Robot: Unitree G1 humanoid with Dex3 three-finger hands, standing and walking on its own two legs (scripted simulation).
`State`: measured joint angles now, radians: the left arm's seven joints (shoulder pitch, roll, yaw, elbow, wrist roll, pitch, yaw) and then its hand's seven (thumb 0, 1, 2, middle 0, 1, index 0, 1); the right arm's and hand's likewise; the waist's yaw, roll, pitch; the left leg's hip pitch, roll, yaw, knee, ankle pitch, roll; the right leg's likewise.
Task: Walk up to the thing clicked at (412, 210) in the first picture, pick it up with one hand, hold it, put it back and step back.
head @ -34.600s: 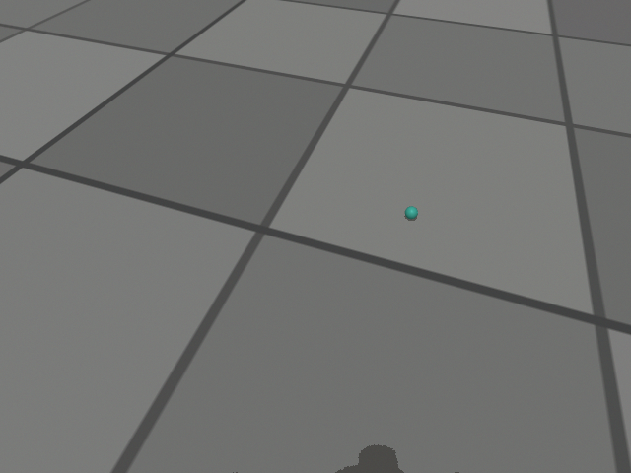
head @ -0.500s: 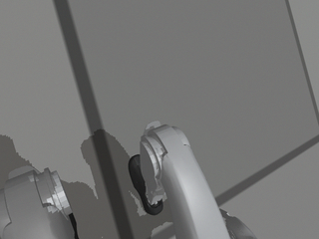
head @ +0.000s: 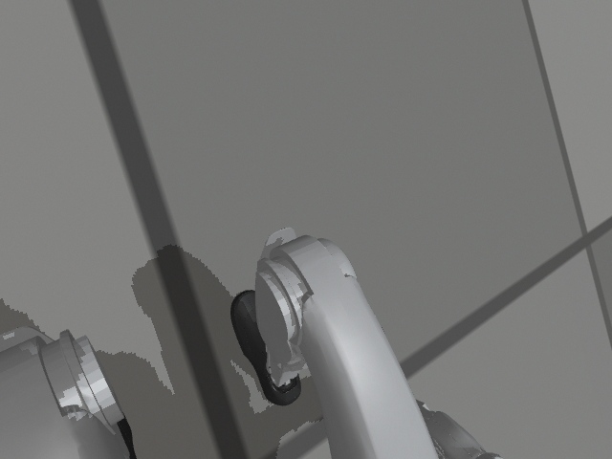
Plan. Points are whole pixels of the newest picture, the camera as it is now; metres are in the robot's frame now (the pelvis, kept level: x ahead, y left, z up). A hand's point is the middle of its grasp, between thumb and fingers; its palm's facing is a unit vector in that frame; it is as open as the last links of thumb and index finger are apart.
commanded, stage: rest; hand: left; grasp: from above
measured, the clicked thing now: out of the picture +0.50 +0.32 -0.27
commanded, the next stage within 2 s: open in 0.20 s
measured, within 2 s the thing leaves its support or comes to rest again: rests again in 0.46 s
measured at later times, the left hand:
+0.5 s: hand out of the picture +0.48 +0.32 -0.25, palm faces -0.45 -0.14 -0.88, open 7.7 cm
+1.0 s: hand out of the picture +0.48 +0.31 -0.25, palm faces -0.45 -0.14 -0.88, open 12.6 cm
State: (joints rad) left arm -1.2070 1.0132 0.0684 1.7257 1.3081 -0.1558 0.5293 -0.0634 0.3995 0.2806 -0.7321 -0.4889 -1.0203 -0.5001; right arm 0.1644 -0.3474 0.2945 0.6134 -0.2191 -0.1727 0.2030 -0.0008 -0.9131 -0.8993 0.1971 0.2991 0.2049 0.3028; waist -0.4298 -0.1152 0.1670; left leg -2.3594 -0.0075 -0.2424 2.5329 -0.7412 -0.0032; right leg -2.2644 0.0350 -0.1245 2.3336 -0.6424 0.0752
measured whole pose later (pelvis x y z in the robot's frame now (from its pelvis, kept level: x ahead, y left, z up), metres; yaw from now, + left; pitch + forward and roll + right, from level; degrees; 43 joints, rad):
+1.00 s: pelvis +0.00 +0.00 +0.00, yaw -1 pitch +30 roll -16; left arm -1.20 1.07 0.07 1.72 1.30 -0.17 0.53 0.00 -0.25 0.74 -0.28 -0.87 -0.30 -0.84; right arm 0.15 -0.36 0.34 0.59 -0.22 -0.17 0.20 0.00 -0.90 -0.90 0.20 0.30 0.21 0.30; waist -0.44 -0.13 0.19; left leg -2.35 0.00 -0.26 2.53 -0.74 0.00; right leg -2.25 0.04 -0.14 2.31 -0.63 0.08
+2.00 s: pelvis -0.02 +0.00 +0.05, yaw +5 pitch +34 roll -11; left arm -1.12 0.82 -0.06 1.29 1.11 -0.05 0.03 0.00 -0.50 1.00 -0.12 -0.98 -0.11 -0.99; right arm 0.16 -0.35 0.15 0.55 -0.10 0.04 0.13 0.00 -0.91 -0.90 0.20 0.30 0.20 0.30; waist -0.28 0.03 0.01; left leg -2.26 -0.02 -0.16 2.32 -0.66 0.01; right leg -2.17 -0.01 -0.07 2.18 -0.61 0.05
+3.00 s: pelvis -0.01 +0.00 +0.16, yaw +10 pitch +34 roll -8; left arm -0.43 0.56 0.02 0.56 0.51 0.11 -0.02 0.01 0.81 0.88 -0.22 -0.31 -0.22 -0.32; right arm 0.10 -0.31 -0.01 0.57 0.01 0.06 0.03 0.00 -0.91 -0.90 0.20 0.30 0.20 0.30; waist -0.07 0.04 -0.18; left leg -1.91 -0.02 -0.09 1.98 -0.65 0.02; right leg -1.85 -0.04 -0.04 1.87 -0.61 0.06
